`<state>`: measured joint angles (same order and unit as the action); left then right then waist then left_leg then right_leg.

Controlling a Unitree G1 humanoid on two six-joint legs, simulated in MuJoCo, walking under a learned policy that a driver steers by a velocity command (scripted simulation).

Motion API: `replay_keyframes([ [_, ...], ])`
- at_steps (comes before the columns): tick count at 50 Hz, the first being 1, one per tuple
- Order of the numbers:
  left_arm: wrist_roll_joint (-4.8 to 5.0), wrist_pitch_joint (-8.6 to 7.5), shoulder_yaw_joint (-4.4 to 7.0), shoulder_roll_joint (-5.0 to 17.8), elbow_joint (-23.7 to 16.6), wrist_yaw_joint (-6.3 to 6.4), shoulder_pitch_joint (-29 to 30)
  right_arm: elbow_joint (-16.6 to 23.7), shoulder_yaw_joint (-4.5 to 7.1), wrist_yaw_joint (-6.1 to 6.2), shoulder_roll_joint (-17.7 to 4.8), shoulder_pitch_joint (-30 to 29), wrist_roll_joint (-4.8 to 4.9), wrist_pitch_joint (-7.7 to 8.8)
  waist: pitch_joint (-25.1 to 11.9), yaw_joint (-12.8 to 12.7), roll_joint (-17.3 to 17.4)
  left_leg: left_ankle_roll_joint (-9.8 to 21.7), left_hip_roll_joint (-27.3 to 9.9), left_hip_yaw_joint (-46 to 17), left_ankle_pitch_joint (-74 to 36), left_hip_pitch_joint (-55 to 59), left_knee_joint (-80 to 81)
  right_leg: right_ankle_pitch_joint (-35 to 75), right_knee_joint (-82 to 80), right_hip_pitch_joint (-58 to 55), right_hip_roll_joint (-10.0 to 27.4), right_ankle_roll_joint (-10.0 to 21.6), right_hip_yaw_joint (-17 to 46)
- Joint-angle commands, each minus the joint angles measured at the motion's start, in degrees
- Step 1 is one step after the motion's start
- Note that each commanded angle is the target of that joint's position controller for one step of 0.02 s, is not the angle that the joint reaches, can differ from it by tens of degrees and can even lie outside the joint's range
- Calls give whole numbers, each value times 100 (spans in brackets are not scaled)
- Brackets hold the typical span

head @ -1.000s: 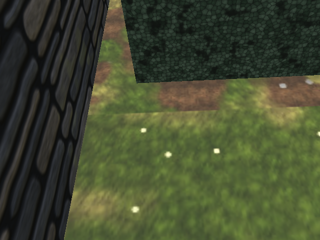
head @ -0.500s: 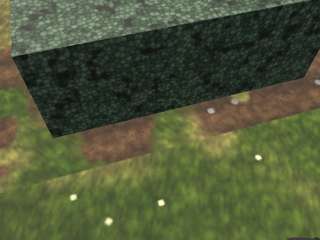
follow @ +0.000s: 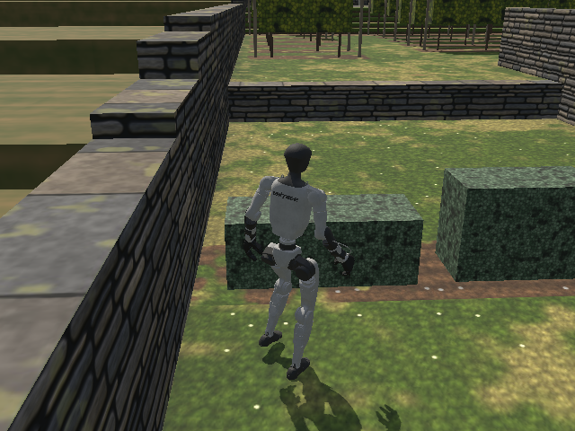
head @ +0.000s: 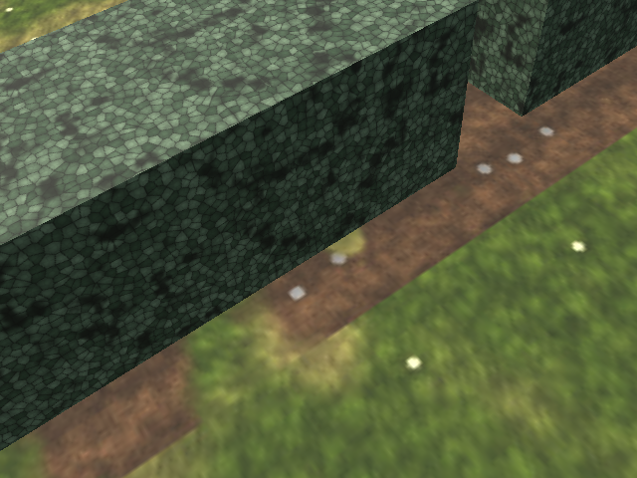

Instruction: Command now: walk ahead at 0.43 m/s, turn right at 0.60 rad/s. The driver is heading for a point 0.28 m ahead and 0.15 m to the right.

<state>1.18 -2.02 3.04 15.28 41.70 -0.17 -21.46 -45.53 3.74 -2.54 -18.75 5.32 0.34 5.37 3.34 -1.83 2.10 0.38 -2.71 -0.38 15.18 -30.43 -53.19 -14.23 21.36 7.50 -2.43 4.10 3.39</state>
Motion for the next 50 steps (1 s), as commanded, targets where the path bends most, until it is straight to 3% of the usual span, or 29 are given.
replay_keyframes([
  [1,-11,-128,323,1158,-341,100,80,459,89,13,-434,-668,-38,63,-181,-7,-543,-184,12,-196,-1015,-1072,998,1877,-998,-1026,1258,992,1487],
  [6,-17,-121,347,1161,-2,126,-224,733,-59,-10,-170,-1511,-11,85,313,-337,-732,-237,284,-53,-2245,-99,2397,1049,-1220,-59,959,740,1244],
  [9,18,-115,357,1092,214,150,-374,789,6,9,-414,-1503,13,135,385,-285,-802,-171,269,-247,-2182,134,2761,1053,-1010,-354,1074,632,1498],
  [10,2,-85,361,1087,277,185,-348,745,23,33,-489,-1377,-5,152,394,-202,-888,-123,276,-242,-2069,180,2830,1514,-808,-561,1109,571,1488],
  [12,-51,-60,387,1136,262,241,-280,583,96,59,-770,-862,-111,212,17,-26,-1011,71,411,-112,-1891,700,2786,3144,-168,-962,1126,356,1449],
  [13,-83,-29,364,1122,229,254,-133,396,156,97,-857,-251,-165,236,-441,306,-1092,202,527,74,-2124,1452,2861,4228,581,-1063,928,184,1339],
  [14,-149,-3,277,953,153,235,-23,251,152,113,-943,495,-241,224,-1151,676,-949,448,99,-175,-2982,2713,2641,4056,1699,-644,661,-38,1251],
  [15,-184,7,133,506,132,210,-700,177,194,119,-1323,1016,-380,198,-2144,488,420,1225,-1237,-1656,-4659,4844,2070,1432,3656,987,-43,-406,1088],
  [16,-9,0,71,436,327,188,-1421,-4,148,27,-1102,1303,-269,116,-3136,388,1917,2054,-2335,-3722,-4828,5785,2716,-2621,5449,1895,-778,-654,1073],
  [17,85,32,227,1137,449,197,-1105,130,53,-2,-783,962,-109,63,-2664,429,840,1859,-2171,-3411,-3635,5019,3032,-2410,5860,2035,-391,-661,1363],
  [18,119,69,249,1239,290,227,-313,187,-17,36,-578,528,-71,22,-1670,441,355,1635,-1866,-2481,-3437,4144,3146,-2156,5692,2241,-151,-655,990],
  [19,38,109,210,1143,280,268,56,110,-103,50,-390,254,-87,-4,-957,342,-85,1478,-1509,-1749,-3763,3243,3328,-1908,5203,2196,55,-689,764],
  [20,-74,151,199,1012,233,303,179,10,-156,77,-294,170,-109,18,-762,209,-45,1377,-1353,-1432,-3969,2694,3431,-1564,4665,1910,283,-683,688],
  [21,-99,191,135,778,251,300,120,-103,-175,86,-333,139,-166,14,-676,108,178,1318,-1148,-1140,-4047,2286,3598,-1375,4135,1479,354,-712,575],
  [24,-111,237,-1,416,258,305,169,-277,-179,81,-506,-188,-187,22,-752,-64,479,1378,-987,-602,-4817,1698,3726,-963,2404,570,363,-849,219],
  [26,-138,272,0,496,287,284,274,-376,-114,83,-793,-160,-69,-66,-1006,-41,507,1348,-1031,-587,-4485,1769,3793,-77,1591,18,332,-811,70],
  [29,-187,391,35,653,369,221,502,-464,-174,101,-761,-235,15,-194,-834,-82,304,957,-836,-542,-1763,1328,3812,1041,523,-716,268,-586,-84],
  [30,-244,429,44,722,299,233,717,-520,-247,87,-616,-128,-17,-209,-664,-39,272,697,-690,-576,-551,1053,3860,1079,303,-896,375,-472,69],
  [31,-271,457,45,832,169,271,920,-534,-342,46,-407,-17,-106,-209,-483,21,74,376,-490,-549,371,804,3806,1412,16,-989,722,-300,448],
  [32,-232,465,73,1147,47,316,1166,-548,-356,10,-417,326,-207,-216,-391,343,-427,122,-112,-301,838,833,3563,1742,56,-781,1101,-57,799],
  [33,-190,434,64,1109,176,280,1328,-559,-374,59,-335,505,-166,-280,-506,493,-895,-39,104,53,537,1553,3419,372,-65,47,996,122,753],
  [34,-189,386,12,869,145,234,1506,-572,-370,110,-442,337,-166,-328,-250,402,-798,-140,128,100,260,1714,3266,-124,-174,365,745,23,666],
  [35,-238,343,-36,734,186,214,1542,-584,-365,151,-500,322,-163,-354,-174,389,-734,-139,114,92,91,1684,3224,44,-197,409,674,-88,627],
  [36,-241,300,-51,743,219,196,1545,-630,-377,183,-506,408,-158,-371,-159,413,-709,-121,75,51,-89,1677,3222,534,-117,328,619,-157,592],
  [38,-176,236,-31,813,340,187,1432,-687,-387,196,-563,521,-175,-352,-325,390,-557,-111,19,22,-482,1685,3223,1488,128,-10,598,-173,529],
  [41,-143,239,-22,846,481,202,1400,-722,-400,191,-609,437,-126,-330,-538,329,-430,-140,-29,7,-952,1798,3200,2390,309,-329,575,-127,480],
  [50,-127,254,-4,856,925,161,1585,-853,-402,267,-664,411,-143,-501,-678,381,-251,-207,-50,63,-1178,2147,3101,2752,296,-251,543,14,445],
])
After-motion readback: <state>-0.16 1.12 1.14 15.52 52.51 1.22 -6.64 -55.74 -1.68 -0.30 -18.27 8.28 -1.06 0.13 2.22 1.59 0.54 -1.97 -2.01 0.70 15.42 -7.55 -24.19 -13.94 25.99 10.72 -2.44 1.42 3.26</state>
